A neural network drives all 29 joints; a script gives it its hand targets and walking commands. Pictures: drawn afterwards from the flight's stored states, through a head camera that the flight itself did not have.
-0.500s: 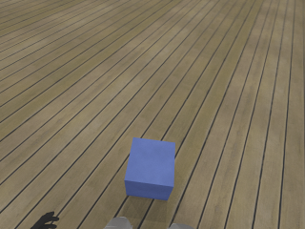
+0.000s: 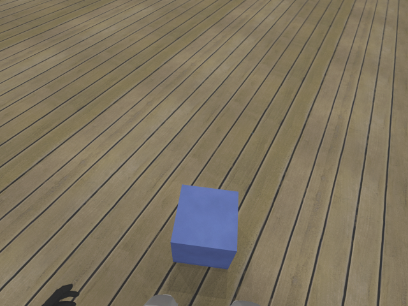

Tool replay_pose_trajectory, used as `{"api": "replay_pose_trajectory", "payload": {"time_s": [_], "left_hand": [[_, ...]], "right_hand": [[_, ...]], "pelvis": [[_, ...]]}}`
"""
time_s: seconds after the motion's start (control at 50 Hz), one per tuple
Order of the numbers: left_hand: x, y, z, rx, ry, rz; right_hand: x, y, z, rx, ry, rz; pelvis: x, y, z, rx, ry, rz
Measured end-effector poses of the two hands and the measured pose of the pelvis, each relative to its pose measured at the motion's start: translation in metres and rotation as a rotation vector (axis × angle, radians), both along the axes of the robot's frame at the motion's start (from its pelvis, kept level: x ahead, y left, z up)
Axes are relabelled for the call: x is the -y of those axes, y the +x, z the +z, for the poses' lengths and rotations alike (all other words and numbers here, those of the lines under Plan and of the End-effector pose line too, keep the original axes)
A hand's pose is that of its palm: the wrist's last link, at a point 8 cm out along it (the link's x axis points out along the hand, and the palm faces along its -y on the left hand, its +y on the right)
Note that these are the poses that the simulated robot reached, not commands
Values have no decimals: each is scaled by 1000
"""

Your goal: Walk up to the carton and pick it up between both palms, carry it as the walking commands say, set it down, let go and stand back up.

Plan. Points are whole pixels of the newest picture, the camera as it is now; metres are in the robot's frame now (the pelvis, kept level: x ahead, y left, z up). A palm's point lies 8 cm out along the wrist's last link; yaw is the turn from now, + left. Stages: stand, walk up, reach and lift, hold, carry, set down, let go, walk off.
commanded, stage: walk up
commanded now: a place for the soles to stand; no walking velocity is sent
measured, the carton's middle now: (205, 227) +0.52 -0.03 -0.61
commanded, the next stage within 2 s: reach and lift in 1.30 s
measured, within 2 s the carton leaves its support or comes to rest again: neither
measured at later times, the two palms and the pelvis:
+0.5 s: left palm out of the picture +0.11 +0.30 -0.11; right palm out of the picture +0.06 -0.34 -0.08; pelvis +0.00 -0.01 +0.00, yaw +0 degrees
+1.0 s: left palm out of the picture +0.09 +0.30 -0.10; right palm out of the picture +0.05 -0.33 -0.09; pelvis -0.01 -0.01 +0.00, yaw +0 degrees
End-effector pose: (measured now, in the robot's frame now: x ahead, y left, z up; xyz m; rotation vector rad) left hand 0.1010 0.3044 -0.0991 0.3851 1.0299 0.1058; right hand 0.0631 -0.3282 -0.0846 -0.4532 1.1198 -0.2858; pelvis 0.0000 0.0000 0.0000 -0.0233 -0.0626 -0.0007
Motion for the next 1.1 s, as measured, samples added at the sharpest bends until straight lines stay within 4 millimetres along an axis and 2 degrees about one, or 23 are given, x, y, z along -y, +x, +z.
{"api": "replay_pose_trajectory", "payload": {"time_s": [0.18, 0.3, 0.36, 0.44, 0.54, 0.72, 0.8, 0.9, 1.1], "left_hand": [[9, 3, -1, 8, -6, 0], [-3, 3, 1, 1, 5, 1], [-6, 5, 2, 5, 0, 1], [1, 9, 0, 16, -9, -2], [11, 3, -6, 13, -14, -5], [-6, -1, 2, 18, 1, -3], [2, -1, 1, 17, -6, -5], [14, -6, -4, 5, -9, -7], [2, -8, 2, 7, 4, -4]], "right_hand": [[9, 3, 4, 10, -9, 2], [-3, 3, -1, 2, 3, 4], [-6, 3, 3, 0, -4, 3], [1, 0, 7, 0, -19, 0], [10, 0, 6, 15, -23, 2], [-6, -7, 0, 10, -1, 2], [1, -10, 6, 7, -12, -1], [13, -12, 4, 5, -16, 0], [2, -13, 1, 2, 0, 2]], "pelvis": [[8, 1, 1, -3, 10, 0], [-3, 2, 0, -6, -3, 1], [-6, 2, 2, -6, -4, 2], [-1, 1, 3, -7, 1, 0], [8, -4, -1, 5, 9, -2], [-6, -8, 0, 9, -7, -1], [0, -9, 3, 1, 0, -3], [11, -13, -1, 3, 12, -4], [2, -14, 1, 2, 1, -2]]}}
